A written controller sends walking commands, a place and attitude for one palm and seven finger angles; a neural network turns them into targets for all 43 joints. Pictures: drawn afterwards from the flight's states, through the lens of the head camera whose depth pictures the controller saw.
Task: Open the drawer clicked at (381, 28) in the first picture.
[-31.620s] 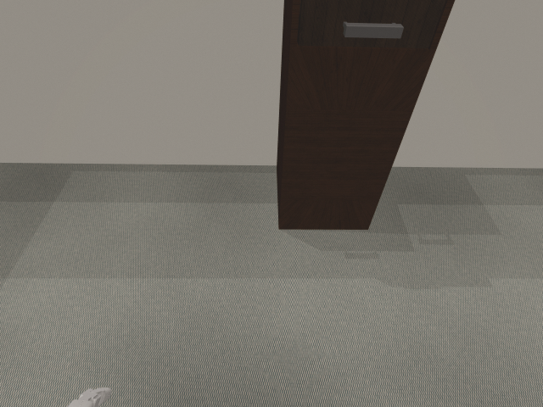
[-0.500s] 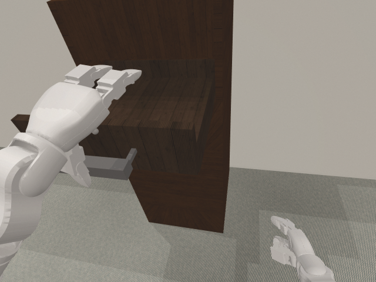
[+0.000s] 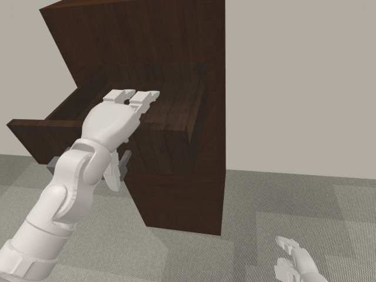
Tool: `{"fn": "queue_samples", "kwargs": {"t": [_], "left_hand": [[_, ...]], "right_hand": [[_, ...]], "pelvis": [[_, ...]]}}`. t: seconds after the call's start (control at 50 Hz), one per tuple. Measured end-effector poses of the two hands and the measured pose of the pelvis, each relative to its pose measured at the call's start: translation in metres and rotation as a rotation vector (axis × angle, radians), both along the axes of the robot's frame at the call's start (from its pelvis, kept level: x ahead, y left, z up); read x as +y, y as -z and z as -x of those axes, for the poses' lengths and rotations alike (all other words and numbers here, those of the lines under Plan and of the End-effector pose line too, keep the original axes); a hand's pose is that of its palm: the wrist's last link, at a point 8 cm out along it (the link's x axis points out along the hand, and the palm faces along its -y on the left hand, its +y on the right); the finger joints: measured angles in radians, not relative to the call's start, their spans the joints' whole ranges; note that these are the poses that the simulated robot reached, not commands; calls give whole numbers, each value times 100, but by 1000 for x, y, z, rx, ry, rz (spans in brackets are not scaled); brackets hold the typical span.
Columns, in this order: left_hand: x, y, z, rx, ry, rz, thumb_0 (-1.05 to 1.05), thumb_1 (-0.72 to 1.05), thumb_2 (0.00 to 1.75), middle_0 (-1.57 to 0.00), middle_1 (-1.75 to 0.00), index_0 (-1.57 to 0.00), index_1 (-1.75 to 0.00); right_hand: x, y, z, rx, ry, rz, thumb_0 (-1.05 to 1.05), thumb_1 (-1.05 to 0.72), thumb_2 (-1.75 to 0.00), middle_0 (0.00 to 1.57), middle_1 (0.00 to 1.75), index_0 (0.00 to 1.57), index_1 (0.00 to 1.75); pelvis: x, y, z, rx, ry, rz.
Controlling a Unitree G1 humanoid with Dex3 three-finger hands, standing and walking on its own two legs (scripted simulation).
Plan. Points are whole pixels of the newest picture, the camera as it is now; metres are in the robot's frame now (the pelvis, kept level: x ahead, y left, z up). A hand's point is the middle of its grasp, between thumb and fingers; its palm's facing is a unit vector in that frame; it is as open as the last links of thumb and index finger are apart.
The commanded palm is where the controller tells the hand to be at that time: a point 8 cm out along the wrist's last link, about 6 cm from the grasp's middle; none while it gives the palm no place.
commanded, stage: open the thumb to release the handle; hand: left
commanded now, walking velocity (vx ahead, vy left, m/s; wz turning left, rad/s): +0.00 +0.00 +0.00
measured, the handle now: (92, 160) +0.29 +0.23 +0.16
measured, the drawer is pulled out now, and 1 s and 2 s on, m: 0.27 0.25 0.25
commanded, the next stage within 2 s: lift the hand off the handle in 0.28 s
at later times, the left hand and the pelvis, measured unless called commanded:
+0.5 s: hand (107, 130) +0.31 +0.18 +0.22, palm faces +0.24 -0.03 -0.97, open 16.2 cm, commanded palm +0.27 +0.20 +0.28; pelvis +0.01 -0.01 +0.00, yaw +1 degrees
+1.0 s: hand (95, 99) +0.32 +0.19 +0.29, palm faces +0.37 -0.05 -0.93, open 16.2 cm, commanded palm +0.27 +0.20 +0.32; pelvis +0.02 +0.01 +0.00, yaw +0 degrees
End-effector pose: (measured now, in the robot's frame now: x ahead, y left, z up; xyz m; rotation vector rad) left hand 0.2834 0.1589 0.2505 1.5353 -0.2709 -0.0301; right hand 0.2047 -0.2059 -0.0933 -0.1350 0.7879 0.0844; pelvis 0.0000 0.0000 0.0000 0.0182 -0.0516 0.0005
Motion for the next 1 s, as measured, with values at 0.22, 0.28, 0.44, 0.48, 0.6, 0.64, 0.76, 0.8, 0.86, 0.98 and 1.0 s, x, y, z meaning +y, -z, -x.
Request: {"fn": "queue_samples", "kwargs": {"t": [0.22, 0.28, 0.44, 0.48, 0.6, 0.64, 0.76, 0.8, 0.86, 0.98, 1.0], "left_hand": [[54, -33, 4, -74, -249, 61, 2, -52, 27, -17, -30, -17, -30], [54, -14, 8, 3, -262, 73, 1, -51, 28, -17, -30, -16, -30], [24, 0, 9, 4, -74, 8, 0, -49, 29, -15, -30, -18, -30], [26, -14, 5, -59, -63, 1, 0, -49, 29, -16, -31, -18, -30], [52, -34, -14, -89, -202, 65, 1, -52, 28, -16, -30, -17, -30], [57, -32, -16, -61, -240, 81, 1, -53, 28, -16, -30, -17, -30], [41, -14, -13, 28, -175, 50, 0, -53, 29, -17, -30, -17, -30], [33, -8, -10, 50, -119, 41, 0, -52, 29, -17, -30, -17, -30], [22, -14, -6, 15, -38, 18, 0, -51, 29, -18, -30, -17, -30], [28, -69, 0, -202, -40, 12, 0, -50, 29, -18, -30, -18, -30], [33, -78, -2, -224, -69, 24, 0, -49, 29, -18, -30, -18, -30]], "right_hand": [[-2, 1, -7, -14, -1, -55, 1, -91, -90, 20, 30, 19, 30], [-4, -1, -14, -20, -14, -40, 1, -91, -90, 20, 30, 20, 30], [-5, -15, -33, -87, -20, 21, 1, -91, -90, 20, 30, 20, 30], [-3, -17, -36, -91, -18, 17, 1, -91, -90, 20, 29, 19, 30], [4, -16, -37, -71, -15, -30, 1, -91, -90, 20, 29, 20, 30], [6, -14, -36, -59, -14, -39, 1, -91, -90, 20, 30, 20, 30], [6, -10, -32, -28, -10, -30, 1, -91, -90, 20, 30, 20, 30], [7, -9, -32, -25, -10, -20, 1, -91, -90, 20, 30, 20, 30], [8, -9, -32, -33, -13, -10, 1, -91, -90, 20, 30, 20, 30], [18, -9, -36, -41, -30, -41, 1, -91, -90, 20, 29, 19, 30], [19, -9, -37, -39, -33, -50, 1, -91, -90, 20, 29, 19, 30]], "pelvis": [[-9, -2, -4, 6, 5, -7], [-10, -2, -3, 7, -7, -4], [-10, -1, -8, 7, -18, 2], [-10, -2, -10, 8, -18, 3], [-6, -3, -14, 20, -5, 1], [-5, -3, -15, 24, -3, 1], [0, -3, -17, 28, -3, 1], [1, -3, -18, 25, -3, 2], [3, -3, -19, 20, -4, 3], [5, -4, -20, 16, -4, 4], [5, -4, -19, 17, -3, 4]]}}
